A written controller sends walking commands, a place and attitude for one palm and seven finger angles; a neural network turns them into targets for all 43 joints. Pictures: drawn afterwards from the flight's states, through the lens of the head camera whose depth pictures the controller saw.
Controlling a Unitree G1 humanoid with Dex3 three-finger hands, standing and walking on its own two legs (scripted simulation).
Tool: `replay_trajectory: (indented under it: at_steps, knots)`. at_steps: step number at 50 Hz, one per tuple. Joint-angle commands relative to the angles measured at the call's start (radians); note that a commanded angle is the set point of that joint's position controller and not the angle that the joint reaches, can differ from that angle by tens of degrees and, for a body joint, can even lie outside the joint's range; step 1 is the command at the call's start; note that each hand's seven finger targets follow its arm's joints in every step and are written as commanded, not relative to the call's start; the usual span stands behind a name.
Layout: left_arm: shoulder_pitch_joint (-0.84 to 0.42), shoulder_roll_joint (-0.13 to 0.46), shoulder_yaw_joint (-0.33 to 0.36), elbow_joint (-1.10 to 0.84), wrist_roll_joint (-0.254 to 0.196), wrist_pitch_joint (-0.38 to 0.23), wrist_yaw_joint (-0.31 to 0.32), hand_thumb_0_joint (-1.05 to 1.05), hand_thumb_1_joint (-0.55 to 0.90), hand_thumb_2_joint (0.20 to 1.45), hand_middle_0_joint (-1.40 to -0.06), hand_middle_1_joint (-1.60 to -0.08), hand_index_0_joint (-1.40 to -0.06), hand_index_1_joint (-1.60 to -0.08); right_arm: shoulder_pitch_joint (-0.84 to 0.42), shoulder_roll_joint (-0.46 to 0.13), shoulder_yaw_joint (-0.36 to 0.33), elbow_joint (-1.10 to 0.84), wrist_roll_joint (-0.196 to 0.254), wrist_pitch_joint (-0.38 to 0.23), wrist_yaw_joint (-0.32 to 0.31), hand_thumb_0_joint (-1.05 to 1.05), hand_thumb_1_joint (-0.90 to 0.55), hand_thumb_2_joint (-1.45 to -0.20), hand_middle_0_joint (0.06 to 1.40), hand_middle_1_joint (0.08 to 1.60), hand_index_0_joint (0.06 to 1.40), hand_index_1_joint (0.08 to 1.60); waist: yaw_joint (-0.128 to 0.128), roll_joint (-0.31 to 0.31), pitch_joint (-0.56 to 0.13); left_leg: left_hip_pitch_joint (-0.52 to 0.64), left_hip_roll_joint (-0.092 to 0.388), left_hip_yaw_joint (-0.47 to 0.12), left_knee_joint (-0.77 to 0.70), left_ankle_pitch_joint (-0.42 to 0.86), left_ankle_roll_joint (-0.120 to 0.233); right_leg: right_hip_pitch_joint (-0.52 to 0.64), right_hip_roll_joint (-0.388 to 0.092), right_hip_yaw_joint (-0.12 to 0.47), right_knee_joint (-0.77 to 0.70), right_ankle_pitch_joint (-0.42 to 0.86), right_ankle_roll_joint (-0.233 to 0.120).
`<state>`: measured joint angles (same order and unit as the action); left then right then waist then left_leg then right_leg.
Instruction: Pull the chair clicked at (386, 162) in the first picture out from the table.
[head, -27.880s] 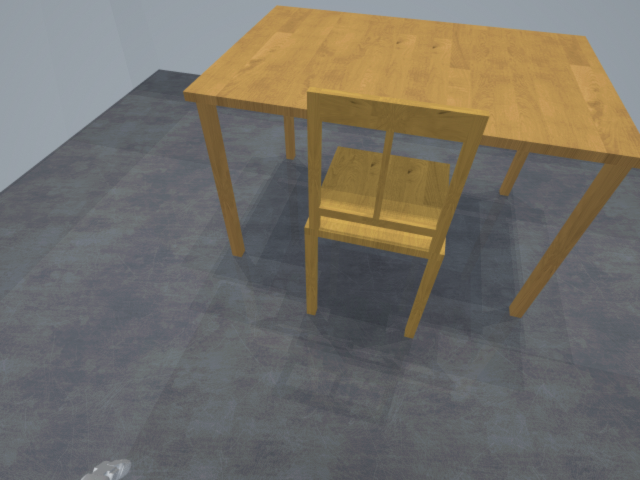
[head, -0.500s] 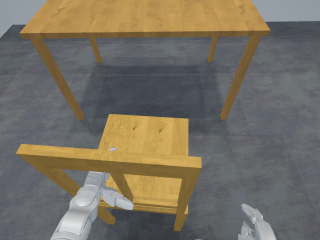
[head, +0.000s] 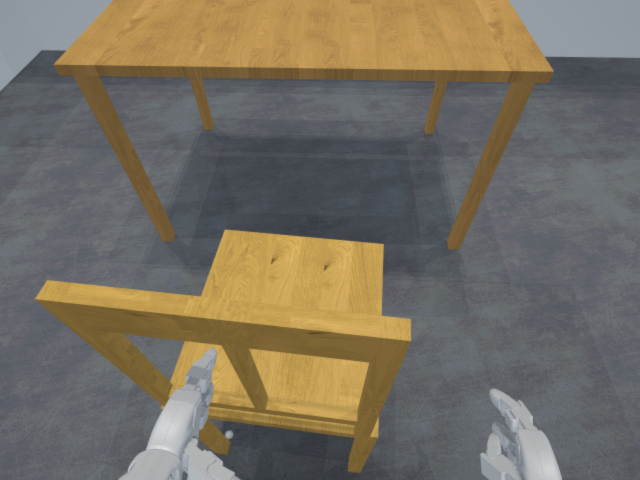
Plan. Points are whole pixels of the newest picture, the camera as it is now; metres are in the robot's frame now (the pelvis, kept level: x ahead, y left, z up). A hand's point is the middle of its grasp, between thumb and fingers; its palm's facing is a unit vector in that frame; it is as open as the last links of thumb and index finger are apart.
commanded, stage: draw the fingers out of the gap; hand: left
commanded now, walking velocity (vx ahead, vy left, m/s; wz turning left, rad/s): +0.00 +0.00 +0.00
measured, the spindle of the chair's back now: (249, 376) +0.27 +0.11 -0.06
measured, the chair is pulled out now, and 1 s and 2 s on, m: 0.55 0.55 0.55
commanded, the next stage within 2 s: draw the hand back to the body in 0.38 s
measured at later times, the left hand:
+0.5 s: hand out of the picture +0.13 +0.13 -0.03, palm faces -0.13 -0.99 -0.11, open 17.5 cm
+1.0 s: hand (138, 451) +0.15 +0.17 +0.09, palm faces +0.03 -0.99 -0.12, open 17.4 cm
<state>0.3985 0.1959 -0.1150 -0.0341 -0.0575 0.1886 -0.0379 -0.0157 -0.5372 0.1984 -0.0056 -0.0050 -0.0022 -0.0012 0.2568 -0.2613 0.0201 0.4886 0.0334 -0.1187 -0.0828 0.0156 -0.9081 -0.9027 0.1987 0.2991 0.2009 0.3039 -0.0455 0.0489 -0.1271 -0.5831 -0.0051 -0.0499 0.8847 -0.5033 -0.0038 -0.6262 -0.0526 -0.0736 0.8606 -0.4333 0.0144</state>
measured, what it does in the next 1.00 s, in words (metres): stands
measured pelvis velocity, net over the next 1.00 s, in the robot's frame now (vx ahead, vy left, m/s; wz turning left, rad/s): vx -0.02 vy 0.01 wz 0.00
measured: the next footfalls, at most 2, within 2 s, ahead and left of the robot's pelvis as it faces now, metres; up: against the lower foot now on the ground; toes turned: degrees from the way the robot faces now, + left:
none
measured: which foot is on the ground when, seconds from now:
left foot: down 0.00-1.00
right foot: down 0.00-1.00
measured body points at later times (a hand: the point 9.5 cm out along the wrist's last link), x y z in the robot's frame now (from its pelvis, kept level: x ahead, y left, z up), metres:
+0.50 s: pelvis -0.01 +0.01 -0.01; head +0.02 +0.01 +0.44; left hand +0.14 +0.18 -0.02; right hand +0.16 -0.22 -0.07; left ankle -0.04 +0.12 -0.70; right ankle -0.01 -0.13 -0.70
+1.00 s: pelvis -0.02 +0.01 -0.02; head +0.02 -0.01 +0.43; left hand +0.15 +0.22 +0.10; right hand +0.17 -0.21 -0.10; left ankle -0.04 +0.12 -0.70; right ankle -0.01 -0.13 -0.70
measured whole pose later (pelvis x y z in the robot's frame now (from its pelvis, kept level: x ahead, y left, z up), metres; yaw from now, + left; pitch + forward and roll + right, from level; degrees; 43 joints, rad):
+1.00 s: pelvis -0.02 +0.01 -0.02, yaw +0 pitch +11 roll -2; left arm 0.71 0.26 0.07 -0.48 -0.24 -0.22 -0.11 -0.02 -0.53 0.21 -0.01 -0.01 -0.01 0.00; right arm 0.23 -0.19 0.00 0.51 0.07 -0.13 -0.08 0.02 -0.91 -0.90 0.20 0.30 0.20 0.30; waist 0.02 0.08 -0.15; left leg -0.68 0.00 -0.06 1.04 -0.56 0.00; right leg -0.70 -0.05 -0.08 0.98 -0.47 0.02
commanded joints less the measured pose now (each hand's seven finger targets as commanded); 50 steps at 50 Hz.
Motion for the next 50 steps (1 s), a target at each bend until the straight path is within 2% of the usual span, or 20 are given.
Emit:
replay_trajectory:
  at_steps: [1, 7, 8, 11, 15, 18, 21, 25, 26, 27, 31, 34, 37, 39, 41, 42, 44, 46, 49, 50]
  knots:
    - [-0.08, 0.091, 0.058, -0.274, 0.021, -0.085, 0.03, 0.0, -0.55, 0.2, 0.0, 0.0, 0.0, 0.0, -0.035, -0.106, -0.05, -0.146, -0.001, -0.058, -0.024, 0.0, -0.9, -0.9, 0.2, 0.3, 0.2, 0.3, -0.023, -0.04, -0.163, 0.043, 0.004, 0.02, -0.081, 0.393, 0.03, 0.142, 0.004, -0.012, -0.075, 0.348, -0.025]
    - [0.032, 0.08, 0.043, -0.271, 0.022, -0.052, 0.012, 0.0, -0.55, 0.2, 0.0, 0.0, 0.0, 0.0, -0.062, -0.1, -0.044, -0.167, 0.003, -0.051, -0.025, 0.0, -0.9, -0.9, 0.2, 0.3, 0.2, 0.3, -0.007, -0.032, -0.159, 0.022, 0.002, 0.014, -0.082, 0.327, 0.028, 0.127, 0.003, -0.013, -0.074, 0.262, -0.025]
    - [0.083, 0.054, 0.02, -0.273, 0.021, -0.041, 0.006, 0.0, -0.55, 0.2, 0.0, 0.0, 0.0, 0.0, -0.073, -0.093, -0.042, -0.179, 0.003, -0.051, -0.023, 0.0, -0.9, -0.9, 0.2, 0.3, 0.2, 0.3, 0.0, -0.029, -0.15, 0.015, 0.002, 0.015, -0.084, 0.323, 0.028, 0.126, 0.002, -0.015, -0.074, 0.251, -0.025]
    - [0.115, 0.057, 0.018, -0.311, 0.017, -0.028, 0.003, 0.0, -0.55, 0.2, 0.0, 0.0, 0.0, 0.0, -0.084, -0.093, -0.044, -0.191, 0.005, -0.051, -0.026, 0.0, -0.9, -0.9, 0.2, 0.3, 0.2, 0.3, 0.0, -0.052, -0.137, -0.005, 0.004, 0.006, -0.087, 0.303, 0.029, 0.119, 0.005, -0.02, -0.074, 0.221, -0.028]
    - [0.139, 0.056, 0.004, -0.37, 0.022, -0.031, 0.015, 0.0, -0.55, 0.2, 0.0, 0.0, 0.0, 0.0, -0.078, -0.088, -0.041, -0.206, 0.004, -0.055, -0.028, 0.0, -0.9, -0.9, 0.2, 0.3, 0.2, 0.3, -0.005, -0.053, -0.119, -0.022, 0.003, 0.0, -0.08, 0.263, 0.03, 0.083, 0.008, -0.022, -0.068, 0.169, -0.025]
    - [0.204, 0.06, 0.01, -0.388, 0.036, -0.036, 0.027, 0.0, -0.55, 0.2, 0.0, 0.0, 0.0, 0.0, -0.078, -0.08, -0.045, -0.211, 0.004, -0.054, -0.029, 0.0, -0.9, -0.9, 0.2, 0.3, 0.2, 0.3, 0.004, -0.053, -0.109, -0.034, 0.004, -0.001, -0.076, 0.264, 0.027, 0.071, 0.01, -0.027, -0.055, 0.158, -0.029]
    - [0.221, 0.072, 0.007, -0.423, 0.045, -0.044, 0.032, 0.0, -0.55, 0.2, 0.0, 0.0, 0.0, 0.0, -0.079, -0.08, -0.047, -0.22, 0.005, -0.054, -0.031, 0.0, -0.9, -0.9, 0.2, 0.3, 0.2, 0.3, 0.006, -0.018, -0.101, -0.043, 0.002, -0.002, -0.07, 0.244, 0.028, 0.053, 0.011, -0.02, -0.053, 0.131, -0.033]
    - [0.305, 0.031, -0.051, -0.481, 0.051, -0.052, 0.026, 0.0, -0.55, 0.2, 0.0, 0.0, 0.0, 0.0, -0.076, -0.071, -0.049, -0.239, 0.007, -0.061, -0.027, 0.0, -0.9, -0.9, 0.2, 0.3, 0.2, 0.3, 0.006, -0.013, -0.13, -0.031, 0.003, -0.005, -0.056, 0.268, 0.027, 0.042, 0.012, -0.026, -0.031, 0.145, -0.031]
    - [0.205, -0.051, -0.016, -0.609, -0.08, -0.181, 0.036, 0.0, -0.55, 0.2, 0.0, 0.0, 0.0, 0.0, -0.075, -0.065, -0.048, -0.223, 0.005, -0.084, -0.03, 0.0, -0.9, -0.9, 0.2, 0.3, 0.2, 0.3, -0.001, -0.074, -0.096, -0.058, -0.005, -0.009, -0.023, 0.279, 0.016, -0.004, 0.027, -0.053, -0.015, 0.17, -0.03]
    - [0.248, 0.008, 0.026, -0.556, -0.069, -0.239, 0.039, 0.0, -0.55, 0.2, 0.0, 0.0, 0.0, 0.0, -0.068, -0.068, -0.054, -0.191, 0.002, -0.099, -0.027, 0.0, -0.9, -0.9, 0.2, 0.3, 0.2, 0.3, 0.016, -0.048, -0.13, -0.06, -0.004, -0.006, -0.011, 0.275, 0.013, -0.003, 0.029, -0.044, 0.002, 0.156, -0.034]
    - [0.286, 0.046, 0.091, -0.605, -0.088, -0.373, 0.042, 0.0, -0.55, 0.2, 0.0, 0.0, 0.0, 0.0, -0.061, -0.058, -0.063, -0.17, 0.007, -0.114, -0.012, 0.0, -0.9, -0.9, 0.2, 0.3, 0.2, 0.3, 0.042, 0.023, -0.15, -0.058, -0.001, -0.008, -0.001, 0.32, -0.003, -0.007, 0.029, -0.042, 0.038, 0.165, -0.043]
    - [0.286, 0.0, 0.062, -0.566, -0.086, -0.492, 0.021, 0.0, -0.55, 0.2, 0.0, 0.0, 0.0, 0.0, -0.078, -0.047, -0.072, -0.154, 0.008, -0.108, 0.01, 0.0, -0.9, -0.9, 0.2, 0.3, 0.2, 0.3, 0.038, -0.009, -0.125, -0.099, 0.005, -0.007, 0.029, 0.296, -0.008, -0.062, 0.031, -0.041, 0.071, 0.142, -0.039]
    - [0.317, 0.018, 0.069, -0.519, -0.079, -0.59, -0.025, 0.0, -0.55, 0.2, 0.0, 0.0, 0.0, 0.0, -0.107, -0.048, -0.084, -0.147, 0.009, -0.096, 0.035, 0.0, -0.9, -0.9, 0.2, 0.3, 0.2, 0.3, 0.047, -0.011, -0.128, -0.146, 0.012, -0.001, 0.057, 0.266, -0.005, -0.075, 0.025, -0.026, 0.096, 0.128, -0.04]
    - [0.38, 0.055, 0.105, -0.522, -0.086, -0.552, -0.06, 0.0, -0.55, 0.2, 0.0, 0.0, 0.0, 0.0, -0.12, -0.053, -0.089, -0.174, 0.021, -0.074, 0.038, 0.0, -0.9, -0.9, 0.2, 0.3, 0.2, 0.3, 0.062, -0.012, -0.16, -0.127, 0.013, 0.005, 0.027, 0.247, 0.001, -0.01, 0.021, -0.018, 0.073, 0.126, -0.04]
    - [0.325, 0.135, 0.173, -0.662, -0.114, -0.525, -0.069, 0.0, -0.55, 0.2, 0.0, 0.0, 0.0, 0.0, -0.123, -0.056, -0.088, -0.199, 0.028, -0.067, 0.022, 0.0, -0.9, -0.9, 0.2, 0.3, 0.2, 0.3, 0.066, 0.012, -0.23, -0.093, 0.01, 0.01, 0.021, 0.257, 0.012, 0.06, 0.018, -0.001, 0.051, 0.149, -0.038]
    - [0.296, 0.147, 0.189, -0.727, -0.131, -0.519, -0.068, 0.0, -0.55, 0.2, 0.0, 0.0, 0.0, 0.0, -0.124, -0.052, -0.083, -0.204, 0.032, -0.067, 0.013, 0.0, -0.9, -0.9, 0.2, 0.3, 0.2, 0.3, 0.063, 0.026, -0.254, -0.063, 0.008, 0.005, 0.01, 0.273, 0.013, 0.079, 0.017, -0.003, 0.042, 0.164, -0.037]
    - [0.305, 0.145, 0.227, -0.744, -0.159, -0.504, -0.058, 0.0, -0.55, 0.2, 0.0, 0.0, 0.0, 0.0, -0.114, -0.034, -0.079, -0.189, 0.039, -0.068, 0.0, 0.0, -0.9, -0.9, 0.2, 0.3, 0.2, 0.3, 0.058, 0.019, -0.234, -0.037, 0.01, -0.001, -0.004, 0.305, 0.014, 0.091, 0.021, -0.013, 0.021, 0.194, -0.034]
    - [0.312, 0.149, 0.278, -0.7, -0.183, -0.489, -0.05, 0.0, -0.514, 0.218, -0.005, -0.008, -0.005, -0.008, -0.105, -0.03, -0.079, -0.164, 0.042, -0.068, -0.012, 0.0, -0.9, -0.9, 0.2, 0.3, 0.2, 0.3, 0.053, -0.029, -0.212, -0.033, 0.012, -0.006, -0.01, 0.328, 0.015, 0.109, 0.025, -0.021, -0.004, 0.232, -0.032]
    - [0.303, 0.097, 0.258, -0.596, -0.21, -0.453, -0.077, 0.0, -0.405, 0.27, -0.02, -0.03, -0.02, -0.03, -0.121, -0.042, -0.069, -0.146, 0.047, -0.082, -0.02, 0.0, -0.9, -0.9, 0.2, 0.3, 0.2, 0.3, 0.033, -0.068, -0.104, -0.041, 0.012, -0.006, -0.041, 0.263, 0.015, 0.093, 0.024, -0.028, -0.052, 0.184, -0.021]
    - [0.291, 0.11, 0.278, -0.562, -0.215, -0.434, -0.091, 0.0, -0.369, 0.287, -0.025, -0.037, -0.025, -0.037, -0.121, -0.05, -0.07, -0.14, 0.049, -0.086, -0.026, 0.0, -0.9, -0.9, 0.2, 0.3, 0.2, 0.3, 0.03, -0.107, -0.09, -0.041, 0.015, -0.008, -0.051, 0.239, 0.016, 0.097, 0.023, -0.027, -0.07, 0.16, -0.017]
